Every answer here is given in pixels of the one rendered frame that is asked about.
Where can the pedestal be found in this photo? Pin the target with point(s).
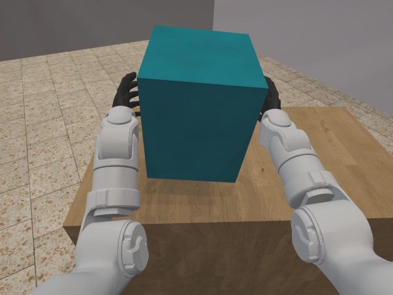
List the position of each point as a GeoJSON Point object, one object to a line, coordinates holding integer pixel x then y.
{"type": "Point", "coordinates": [217, 238]}

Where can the carton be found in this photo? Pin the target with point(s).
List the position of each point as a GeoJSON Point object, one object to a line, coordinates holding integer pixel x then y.
{"type": "Point", "coordinates": [200, 96]}

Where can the robot right upper arm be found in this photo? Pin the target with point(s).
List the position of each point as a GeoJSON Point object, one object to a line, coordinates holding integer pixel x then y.
{"type": "Point", "coordinates": [336, 237]}

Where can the robot left upper arm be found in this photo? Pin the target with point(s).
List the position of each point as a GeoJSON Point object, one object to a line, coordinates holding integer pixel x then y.
{"type": "Point", "coordinates": [108, 255]}

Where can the robot left hand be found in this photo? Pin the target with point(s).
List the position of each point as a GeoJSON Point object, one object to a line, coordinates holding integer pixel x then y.
{"type": "Point", "coordinates": [123, 96]}

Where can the right robot forearm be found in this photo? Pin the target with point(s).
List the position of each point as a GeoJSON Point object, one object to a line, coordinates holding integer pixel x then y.
{"type": "Point", "coordinates": [304, 178]}

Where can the left robot forearm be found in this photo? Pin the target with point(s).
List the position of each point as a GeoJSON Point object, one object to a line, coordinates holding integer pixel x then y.
{"type": "Point", "coordinates": [115, 169]}

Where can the robot right hand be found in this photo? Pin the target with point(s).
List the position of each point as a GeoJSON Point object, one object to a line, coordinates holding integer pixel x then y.
{"type": "Point", "coordinates": [272, 100]}

